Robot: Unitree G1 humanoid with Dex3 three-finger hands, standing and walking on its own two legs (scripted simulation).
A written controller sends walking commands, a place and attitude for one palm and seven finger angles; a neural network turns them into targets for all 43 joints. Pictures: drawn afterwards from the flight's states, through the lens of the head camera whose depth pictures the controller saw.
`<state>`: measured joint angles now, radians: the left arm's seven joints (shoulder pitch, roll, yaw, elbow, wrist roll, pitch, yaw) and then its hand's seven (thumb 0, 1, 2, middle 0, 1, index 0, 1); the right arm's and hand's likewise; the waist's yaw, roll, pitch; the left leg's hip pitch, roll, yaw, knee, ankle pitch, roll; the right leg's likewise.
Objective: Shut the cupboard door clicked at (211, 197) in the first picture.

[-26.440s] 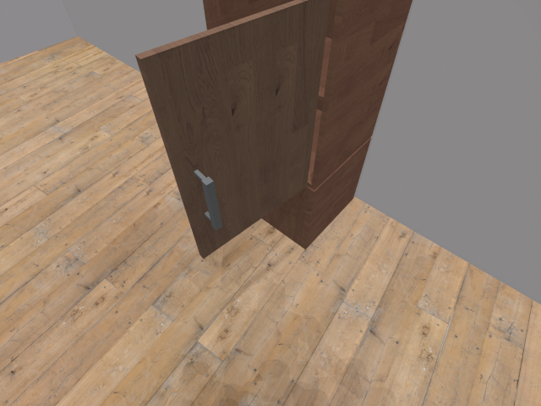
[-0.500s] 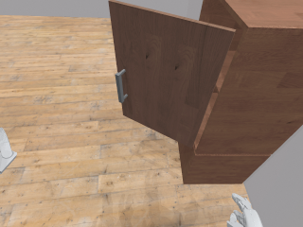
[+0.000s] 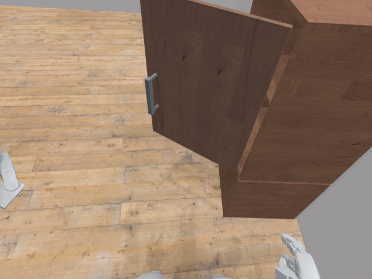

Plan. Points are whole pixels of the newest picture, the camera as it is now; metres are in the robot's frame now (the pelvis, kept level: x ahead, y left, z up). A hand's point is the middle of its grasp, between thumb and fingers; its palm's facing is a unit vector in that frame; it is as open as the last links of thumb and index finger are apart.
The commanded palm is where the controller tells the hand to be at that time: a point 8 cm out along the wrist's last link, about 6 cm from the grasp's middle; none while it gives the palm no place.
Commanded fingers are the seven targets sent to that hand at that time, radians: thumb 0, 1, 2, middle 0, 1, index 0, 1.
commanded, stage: step back with the hand held close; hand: left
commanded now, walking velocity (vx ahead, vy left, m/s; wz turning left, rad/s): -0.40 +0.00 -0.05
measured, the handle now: (153, 94) +0.75 +0.16 -0.07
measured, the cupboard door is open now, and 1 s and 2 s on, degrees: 59 59 59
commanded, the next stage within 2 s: stop stepping back and stand still in 0.66 s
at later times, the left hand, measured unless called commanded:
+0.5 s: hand (17, 237) +0.14 +0.22 +0.19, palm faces +0.31 -0.85 -0.43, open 7.4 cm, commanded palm +0.06 +0.28 +0.20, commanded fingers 0.00 0.90 0.90 -0.20 -0.30 -0.20 -0.30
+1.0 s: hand out of the picture -0.01 +0.28 +0.20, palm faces +0.31 -0.83 -0.46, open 7.4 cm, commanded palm -0.03 +0.33 +0.20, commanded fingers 0.00 0.90 0.90 -0.20 -0.30 -0.20 -0.30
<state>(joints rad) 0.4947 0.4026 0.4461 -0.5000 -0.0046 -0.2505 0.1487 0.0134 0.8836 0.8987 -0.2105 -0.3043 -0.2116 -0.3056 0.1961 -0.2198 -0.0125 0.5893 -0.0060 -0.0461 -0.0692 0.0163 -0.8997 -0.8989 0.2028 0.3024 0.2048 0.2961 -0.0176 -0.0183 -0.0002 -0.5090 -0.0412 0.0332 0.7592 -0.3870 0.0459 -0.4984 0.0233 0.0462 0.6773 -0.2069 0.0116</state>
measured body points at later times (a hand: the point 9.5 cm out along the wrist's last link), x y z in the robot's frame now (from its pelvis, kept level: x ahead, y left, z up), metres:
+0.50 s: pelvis -0.10 -0.02 +0.01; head -0.05 +0.01 +0.46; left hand +0.12 +0.26 +0.21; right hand +0.12 -0.23 -0.06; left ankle +0.08 +0.09 -0.71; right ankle -0.19 -0.14 -0.71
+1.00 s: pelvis -0.20 +0.04 +0.01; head -0.21 +0.09 +0.46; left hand -0.03 +0.32 +0.22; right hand -0.07 -0.21 -0.06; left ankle -0.09 +0.11 -0.69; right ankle -0.24 -0.09 -0.71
